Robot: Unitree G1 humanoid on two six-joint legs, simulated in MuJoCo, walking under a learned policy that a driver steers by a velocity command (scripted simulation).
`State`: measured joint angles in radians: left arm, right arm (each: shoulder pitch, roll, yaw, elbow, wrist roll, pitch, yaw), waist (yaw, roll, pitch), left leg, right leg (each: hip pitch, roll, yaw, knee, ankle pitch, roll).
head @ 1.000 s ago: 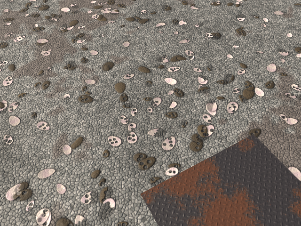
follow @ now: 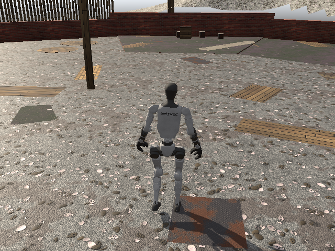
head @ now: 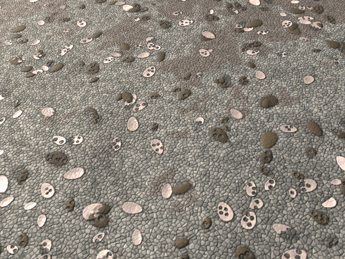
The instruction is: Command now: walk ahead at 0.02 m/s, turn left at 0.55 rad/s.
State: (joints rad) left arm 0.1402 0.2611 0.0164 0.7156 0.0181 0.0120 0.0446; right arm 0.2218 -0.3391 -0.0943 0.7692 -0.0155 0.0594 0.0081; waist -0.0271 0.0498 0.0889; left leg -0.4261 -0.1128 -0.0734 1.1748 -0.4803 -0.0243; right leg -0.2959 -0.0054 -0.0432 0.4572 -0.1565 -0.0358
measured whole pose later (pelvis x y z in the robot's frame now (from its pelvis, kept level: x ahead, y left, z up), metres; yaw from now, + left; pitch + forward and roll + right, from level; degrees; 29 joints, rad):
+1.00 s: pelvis +0.14 -0.01 +0.01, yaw +4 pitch +1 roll +0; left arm 0.46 0.20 0.02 0.93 0.01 -0.08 -0.02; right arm 0.17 -0.27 -0.04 0.84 -0.04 -0.02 0.05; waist 0.03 0.05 0.01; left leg -0.65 0.08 0.03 0.92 -0.12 0.03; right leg 0.05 0.07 -0.04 0.17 -0.24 -0.08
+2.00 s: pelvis +0.70 +0.02 +0.01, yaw +1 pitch +0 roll +0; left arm 0.36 0.22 0.05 1.00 0.01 -0.07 -0.01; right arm 0.18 -0.24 -0.04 0.91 -0.04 -0.06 0.02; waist 0.02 0.03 0.05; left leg -0.55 0.09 -0.01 1.00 -0.23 0.02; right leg -0.15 0.09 -0.04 0.32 -0.16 -0.10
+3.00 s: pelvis +1.18 -0.08 +0.00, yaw -34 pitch +1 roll +0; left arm 0.25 0.27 0.07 0.83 0.01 -0.02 -0.01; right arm 0.22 -0.25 -0.04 0.79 -0.04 -0.05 0.01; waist -0.01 0.02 0.07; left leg -0.50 0.12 0.00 1.15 -0.33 -0.02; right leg -0.24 0.13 -0.02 0.42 -0.18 -0.13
